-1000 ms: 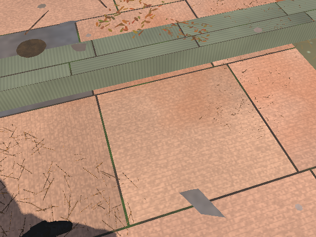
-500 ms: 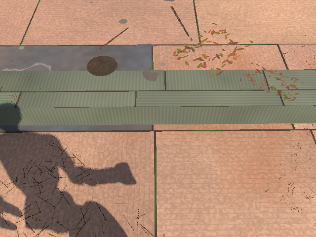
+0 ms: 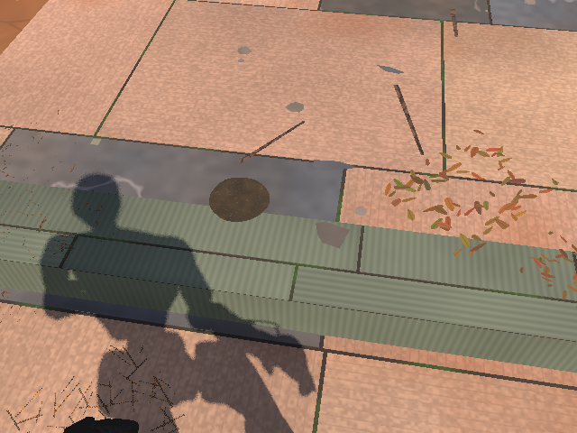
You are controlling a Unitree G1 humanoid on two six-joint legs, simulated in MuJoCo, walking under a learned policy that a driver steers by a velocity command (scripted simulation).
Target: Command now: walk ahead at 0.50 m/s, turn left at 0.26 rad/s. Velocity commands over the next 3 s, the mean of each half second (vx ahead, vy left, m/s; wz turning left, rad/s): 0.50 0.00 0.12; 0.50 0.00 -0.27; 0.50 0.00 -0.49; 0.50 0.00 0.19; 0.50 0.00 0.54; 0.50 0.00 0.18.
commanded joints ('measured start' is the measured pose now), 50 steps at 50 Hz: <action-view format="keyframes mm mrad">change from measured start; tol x16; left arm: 1 282 240 80 15 -23 28 7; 31 302 46 19 230 -28 63 -8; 50 -318 -55 -1 -61 -62 88 61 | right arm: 1 104 -102 -12 -44 -18 -6 0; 19 -341 -21 47 -91 -15 -6 36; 24 117 -210 -17 29 -60 -34 -7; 30 -110 -32 27 48 -4 -40 3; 50 275 -17 27 285 -87 -40 -31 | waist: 1 95 -175 -169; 20 93 -110 52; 25 -55 215 -252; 28 42 67 17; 50 -41 4 216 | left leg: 1 -530 7 33 519 -15 13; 14 -449 151 218 25 354 -48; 22 -60 68 273 -256 357 40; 24 438 438 -207 -327 248 183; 25 395 513 -440 -446 232 224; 29 28 335 -48 -545 344 134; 38 59 295 242 -598 632 103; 46 593 444 208 -440 916 164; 50 696 538 186 -484 763 171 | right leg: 1 598 -415 753 -286 -369 -191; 5 370 -243 317 -322 8 -129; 17 396 -210 102 -380 263 -149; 22 403 -200 53 -110 585 -102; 23 294 -156 19 87 500 -78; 25 -122 33 -12 589 -362 -40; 41 -185 -97 -52 314 69 -5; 45 -581 -108 -54 619 -206 -69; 50 -1247 -82 70 1401 -659 -144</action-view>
